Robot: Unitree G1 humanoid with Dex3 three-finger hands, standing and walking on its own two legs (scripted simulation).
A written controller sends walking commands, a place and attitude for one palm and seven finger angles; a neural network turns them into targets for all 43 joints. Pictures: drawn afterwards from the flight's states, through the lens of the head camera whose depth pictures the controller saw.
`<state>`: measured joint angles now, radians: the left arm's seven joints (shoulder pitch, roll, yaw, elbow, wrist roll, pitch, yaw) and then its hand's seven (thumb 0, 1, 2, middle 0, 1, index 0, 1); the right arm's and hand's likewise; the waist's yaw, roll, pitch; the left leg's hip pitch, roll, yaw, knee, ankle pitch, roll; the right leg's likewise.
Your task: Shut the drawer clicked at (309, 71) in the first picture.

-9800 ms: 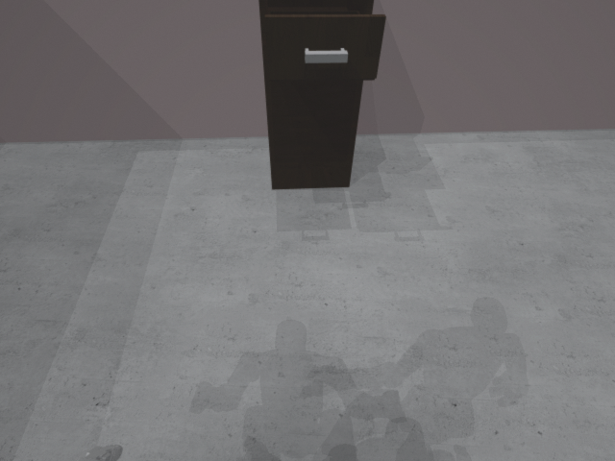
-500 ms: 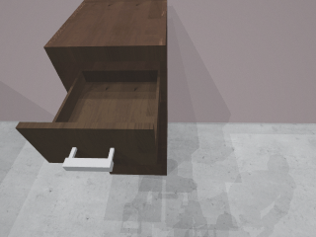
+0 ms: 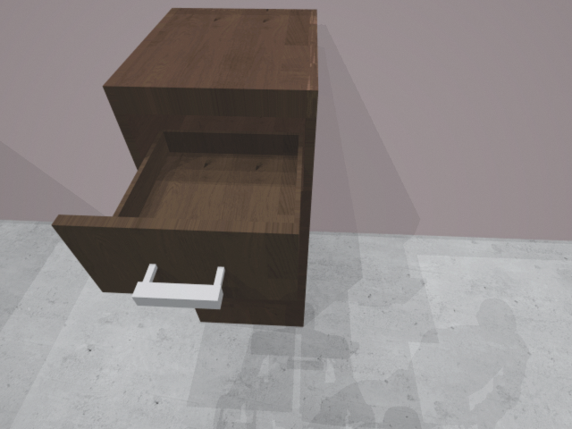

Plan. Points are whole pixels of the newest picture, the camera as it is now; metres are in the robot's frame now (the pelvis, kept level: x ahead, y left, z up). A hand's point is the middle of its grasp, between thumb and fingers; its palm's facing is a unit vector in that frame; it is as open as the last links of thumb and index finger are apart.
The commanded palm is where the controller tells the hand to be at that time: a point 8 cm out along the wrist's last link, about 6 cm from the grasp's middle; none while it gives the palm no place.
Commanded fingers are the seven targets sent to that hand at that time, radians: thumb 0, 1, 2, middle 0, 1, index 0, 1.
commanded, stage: come to a stop and stand still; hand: left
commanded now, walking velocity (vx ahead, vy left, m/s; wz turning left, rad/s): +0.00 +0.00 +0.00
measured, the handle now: (182, 283) +0.32 +0.17 +0.03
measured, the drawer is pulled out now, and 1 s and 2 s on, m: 0.28 0.28 0.28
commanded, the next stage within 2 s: look again from close up in 0.88 s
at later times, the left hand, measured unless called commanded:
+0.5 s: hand out of the picture +0.03 +0.24 -0.17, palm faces -0.02 -0.98 -0.21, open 7.3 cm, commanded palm none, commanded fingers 0.00 0.90 0.90 -0.20 -0.30 -0.20 -0.30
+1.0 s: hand out of the picture +0.00 +0.23 -0.17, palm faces -0.01 -0.98 -0.19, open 7.3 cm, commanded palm none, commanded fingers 0.00 0.90 0.90 -0.20 -0.30 -0.20 -0.30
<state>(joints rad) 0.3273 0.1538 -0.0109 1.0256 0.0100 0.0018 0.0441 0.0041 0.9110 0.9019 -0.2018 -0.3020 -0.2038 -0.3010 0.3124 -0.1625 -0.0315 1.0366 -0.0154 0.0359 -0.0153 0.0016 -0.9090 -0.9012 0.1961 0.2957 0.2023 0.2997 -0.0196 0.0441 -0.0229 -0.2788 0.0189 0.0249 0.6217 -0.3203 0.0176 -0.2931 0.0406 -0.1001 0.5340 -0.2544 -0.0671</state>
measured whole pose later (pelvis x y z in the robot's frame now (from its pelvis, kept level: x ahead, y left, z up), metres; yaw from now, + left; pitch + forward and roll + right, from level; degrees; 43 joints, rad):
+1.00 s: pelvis +0.01 +0.07 +0.01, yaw -3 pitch -2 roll +0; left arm 0.30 0.12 -0.01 1.13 0.00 0.01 0.05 0.00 0.91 0.90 -0.20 -0.30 -0.20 -0.30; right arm 0.28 -0.13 -0.01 1.16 -0.01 -0.02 -0.04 0.00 -0.91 -0.90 0.20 0.30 0.20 0.30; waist 0.00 0.01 0.06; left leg -0.10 -0.10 0.11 0.38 -0.27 0.11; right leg -0.22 -0.06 0.00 0.48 -0.23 0.04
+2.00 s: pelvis -0.01 -0.01 -0.05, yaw +1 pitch +8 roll +0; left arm 0.71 0.20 0.04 -0.07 -0.17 -0.56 -0.16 0.01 0.91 0.90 -0.49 -0.62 -0.42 -0.58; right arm 0.15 -0.29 -0.07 0.51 0.01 -0.30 0.02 0.01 -0.91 -0.90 0.19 0.30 0.20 0.30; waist 0.04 -0.03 -0.12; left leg -0.62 0.01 0.01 0.97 -0.50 0.01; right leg -0.66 0.00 -0.12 0.95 -0.44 -0.08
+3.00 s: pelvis +0.01 +0.05 -0.02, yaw +1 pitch +2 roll -2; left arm 0.75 0.20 -0.06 -0.67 -0.15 -0.06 -0.13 0.01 0.90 0.90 -1.38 -1.58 -1.39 -1.58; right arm 0.23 -0.19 0.08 0.49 0.06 -0.26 0.01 0.01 -0.90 -0.90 0.20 0.30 0.21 0.30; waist 0.04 0.06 -0.10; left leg -0.38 -0.04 0.04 0.80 -0.46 0.07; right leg -0.42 -0.03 -0.08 0.76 -0.37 0.01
